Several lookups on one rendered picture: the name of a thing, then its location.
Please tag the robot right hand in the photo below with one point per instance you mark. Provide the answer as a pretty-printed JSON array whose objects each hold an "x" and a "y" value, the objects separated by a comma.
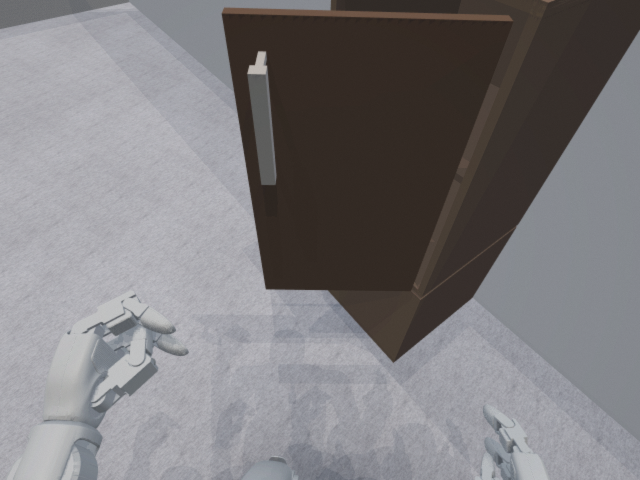
[{"x": 515, "y": 459}]

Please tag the robot left thigh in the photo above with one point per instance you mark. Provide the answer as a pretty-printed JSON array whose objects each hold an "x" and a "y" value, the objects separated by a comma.
[{"x": 270, "y": 470}]

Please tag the handle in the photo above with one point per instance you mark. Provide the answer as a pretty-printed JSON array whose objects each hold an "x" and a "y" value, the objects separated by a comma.
[{"x": 262, "y": 119}]

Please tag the left robot forearm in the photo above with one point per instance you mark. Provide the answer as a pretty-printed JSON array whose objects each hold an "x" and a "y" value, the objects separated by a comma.
[{"x": 59, "y": 450}]

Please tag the cupboard door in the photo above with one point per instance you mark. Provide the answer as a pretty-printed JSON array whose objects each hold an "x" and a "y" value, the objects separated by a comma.
[{"x": 371, "y": 114}]

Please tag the robot left hand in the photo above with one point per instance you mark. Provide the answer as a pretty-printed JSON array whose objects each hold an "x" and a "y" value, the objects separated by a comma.
[{"x": 75, "y": 390}]

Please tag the robot left shin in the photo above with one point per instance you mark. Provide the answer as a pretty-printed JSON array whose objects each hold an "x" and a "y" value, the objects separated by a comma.
[{"x": 279, "y": 459}]

